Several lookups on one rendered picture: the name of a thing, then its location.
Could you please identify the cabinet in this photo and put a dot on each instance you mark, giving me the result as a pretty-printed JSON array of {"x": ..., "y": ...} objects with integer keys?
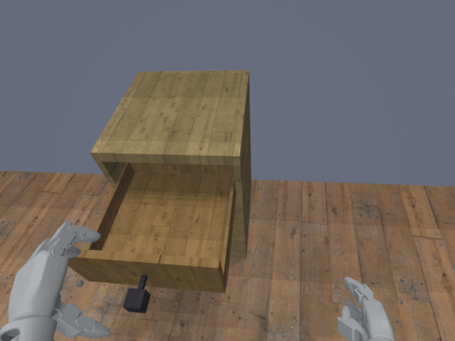
[{"x": 185, "y": 117}]

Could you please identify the handle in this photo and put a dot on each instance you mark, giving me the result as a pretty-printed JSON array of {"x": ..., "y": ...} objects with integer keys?
[{"x": 137, "y": 299}]

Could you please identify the left robot hand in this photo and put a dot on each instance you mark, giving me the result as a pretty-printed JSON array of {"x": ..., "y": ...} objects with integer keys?
[{"x": 37, "y": 285}]

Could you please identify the drawer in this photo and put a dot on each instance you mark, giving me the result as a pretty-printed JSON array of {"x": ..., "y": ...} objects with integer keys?
[{"x": 171, "y": 222}]

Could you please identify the robot left forearm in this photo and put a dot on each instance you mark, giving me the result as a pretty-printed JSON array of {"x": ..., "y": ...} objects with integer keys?
[{"x": 31, "y": 328}]

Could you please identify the right robot hand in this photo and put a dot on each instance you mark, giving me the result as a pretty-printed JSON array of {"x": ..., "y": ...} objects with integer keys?
[{"x": 371, "y": 320}]

